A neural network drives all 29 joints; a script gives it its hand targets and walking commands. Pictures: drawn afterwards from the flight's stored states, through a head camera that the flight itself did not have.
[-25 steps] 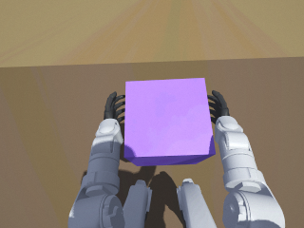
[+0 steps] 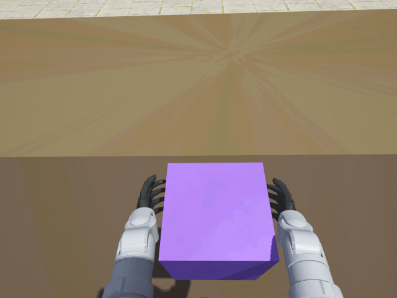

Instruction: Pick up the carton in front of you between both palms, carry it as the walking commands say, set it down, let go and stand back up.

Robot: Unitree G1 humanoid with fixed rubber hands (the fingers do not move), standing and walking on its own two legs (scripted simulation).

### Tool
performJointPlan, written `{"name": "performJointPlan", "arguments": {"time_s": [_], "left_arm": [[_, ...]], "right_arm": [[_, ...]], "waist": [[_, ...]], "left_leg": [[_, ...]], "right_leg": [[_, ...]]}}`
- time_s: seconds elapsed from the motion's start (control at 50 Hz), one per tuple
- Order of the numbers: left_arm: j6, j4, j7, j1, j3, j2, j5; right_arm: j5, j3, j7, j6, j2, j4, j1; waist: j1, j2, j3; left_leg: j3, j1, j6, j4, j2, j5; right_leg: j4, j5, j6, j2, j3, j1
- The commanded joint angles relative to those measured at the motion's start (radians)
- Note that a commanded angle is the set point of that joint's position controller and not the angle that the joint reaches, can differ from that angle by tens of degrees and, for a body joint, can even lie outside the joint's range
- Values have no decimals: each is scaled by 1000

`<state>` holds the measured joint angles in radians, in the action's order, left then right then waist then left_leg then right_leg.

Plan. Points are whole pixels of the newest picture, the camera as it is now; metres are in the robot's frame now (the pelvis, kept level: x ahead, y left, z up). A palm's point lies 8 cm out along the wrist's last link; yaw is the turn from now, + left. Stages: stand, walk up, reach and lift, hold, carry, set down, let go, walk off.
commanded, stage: reach and lift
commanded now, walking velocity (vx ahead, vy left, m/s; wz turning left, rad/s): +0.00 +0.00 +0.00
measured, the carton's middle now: (214, 225) +0.31 +0.00 -0.09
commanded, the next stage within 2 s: hold in 1.20 s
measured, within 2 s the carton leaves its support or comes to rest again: neither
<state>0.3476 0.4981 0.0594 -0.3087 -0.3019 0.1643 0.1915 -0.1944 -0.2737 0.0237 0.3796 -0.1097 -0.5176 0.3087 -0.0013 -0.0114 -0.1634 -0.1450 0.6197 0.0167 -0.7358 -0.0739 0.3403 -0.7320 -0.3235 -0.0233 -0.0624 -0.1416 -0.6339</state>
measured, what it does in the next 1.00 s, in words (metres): stands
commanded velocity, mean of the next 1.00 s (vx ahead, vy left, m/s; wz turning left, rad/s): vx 0.00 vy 0.00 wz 0.00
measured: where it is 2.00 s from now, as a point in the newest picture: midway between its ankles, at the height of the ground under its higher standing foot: outside the picture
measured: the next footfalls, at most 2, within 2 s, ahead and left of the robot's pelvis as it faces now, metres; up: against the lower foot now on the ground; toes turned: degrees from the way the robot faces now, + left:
none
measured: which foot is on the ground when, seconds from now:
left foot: down 0.00-1.00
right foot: down 0.00-1.00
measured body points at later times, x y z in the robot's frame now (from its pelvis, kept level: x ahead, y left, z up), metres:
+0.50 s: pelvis -0.01 +0.00 +0.03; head -0.04 +0.00 +0.48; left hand +0.30 +0.15 +0.05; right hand +0.30 -0.15 +0.04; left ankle +0.01 +0.13 -0.71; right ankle +0.02 -0.13 -0.71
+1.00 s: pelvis +0.01 +0.00 +0.03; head -0.03 +0.00 +0.48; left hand +0.31 +0.15 +0.06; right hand +0.31 -0.15 +0.05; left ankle +0.01 +0.13 -0.71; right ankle +0.02 -0.13 -0.71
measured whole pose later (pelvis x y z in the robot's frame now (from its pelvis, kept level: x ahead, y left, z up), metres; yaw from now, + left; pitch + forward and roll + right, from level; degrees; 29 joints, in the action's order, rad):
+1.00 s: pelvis +0.01 +0.00 +0.03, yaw +0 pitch -4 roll +0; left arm 0.64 0.33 -0.01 -0.28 -0.26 0.16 0.29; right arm -0.28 -0.23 0.01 0.68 -0.15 -0.31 0.26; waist 0.00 0.00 -0.01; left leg -0.15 0.10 0.01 -0.38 -0.04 0.21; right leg -0.38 -0.20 -0.01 -0.04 -0.14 -0.11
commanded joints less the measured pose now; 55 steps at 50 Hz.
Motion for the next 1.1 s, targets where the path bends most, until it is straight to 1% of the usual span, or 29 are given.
{"name": "performJointPlan", "arguments": {"time_s": [0.0,0.1,0.14,0.18,0.24,0.3,0.32,0.4,0.48,0.62,0.9,1.08], "left_arm": [[56,36,-253,-394,618,1011,-136],[138,-30,-272,-334,643,1013,-154],[172,-56,-277,-320,641,1002,-157],[202,-61,-282,-313,618,986,-147],[236,-48,-292,-331,570,963,-124],[246,-18,-305,-387,522,959,-104],[245,-20,-308,-413,524,968,-106],[239,-33,-317,-496,533,995,-116],[239,-26,-321,-527,533,997,-113],[250,-31,-322,-515,526,974,-105],[282,-136,-315,-403,566,948,-131],[306,-186,-311,-368,587,945,-146]], "right_arm": [[166,611,-236,9,-996,68,475],[187,645,-240,90,-993,155,431],[187,646,-240,126,-985,186,416],[172,625,-242,158,-974,194,404],[148,572,-251,191,-967,173,412],[129,524,-264,201,-965,139,468],[131,526,-268,200,-974,140,496],[144,542,-277,194,-1002,153,585],[143,545,-278,195,-1009,147,616],[135,535,-272,210,-1002,147,591],[165,579,-260,245,-989,251,477],[180,594,-259,267,-975,299,442]], "waist": [[-1,12,-367],[3,5,-265],[4,6,-211],[6,8,-140],[5,10,-44],[0,6,4],[-1,5,-3],[-4,2,-65],[-3,7,-88],[-1,12,-90],[-2,15,-106],[1,8,-93]], "left_leg": [[52,-290,6,157,-37,-379],[49,-418,8,263,-22,-423],[49,-447,6,300,-20,-420],[52,-457,5,333,-19,-373],[61,-449,2,366,-15,-264],[70,-429,-3,376,-12,-169],[72,-433,-4,374,-11,-157],[76,-451,-6,359,-9,-157],[79,-460,-6,359,-10,-143],[82,-483,-6,373,-14,-177],[75,-549,0,393,-25,-342],[68,-574,6,404,-26,-384]], "right_leg": [[142,377,8,-42,59,360],[252,396,5,-34,58,475],[290,388,3,-33,57,506],[322,341,5,-31,59,514],[350,235,12,-29,67,504],[356,146,17,-26,74,492],[355,134,18,-26,76,494],[345,131,18,-24,78,513],[345,121,16,-24,80,523],[361,161,11,-24,80,548],[383,337,-1,-32,71,622],[393,370,-2,-36,70,635]]}}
